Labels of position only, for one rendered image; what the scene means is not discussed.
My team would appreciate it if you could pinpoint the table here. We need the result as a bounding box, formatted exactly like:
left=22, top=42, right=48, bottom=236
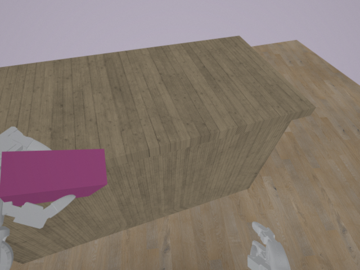
left=0, top=36, right=316, bottom=264

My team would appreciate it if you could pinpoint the left robot forearm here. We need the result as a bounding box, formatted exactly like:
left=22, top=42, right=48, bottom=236
left=0, top=226, right=14, bottom=270

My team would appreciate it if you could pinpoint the left robot hand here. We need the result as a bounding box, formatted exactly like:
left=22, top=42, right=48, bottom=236
left=0, top=127, right=76, bottom=229

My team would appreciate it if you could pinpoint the sponge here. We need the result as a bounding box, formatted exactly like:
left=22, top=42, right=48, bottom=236
left=0, top=149, right=107, bottom=206

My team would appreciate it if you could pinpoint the right robot hand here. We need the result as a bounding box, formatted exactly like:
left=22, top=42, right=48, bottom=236
left=247, top=222, right=291, bottom=270

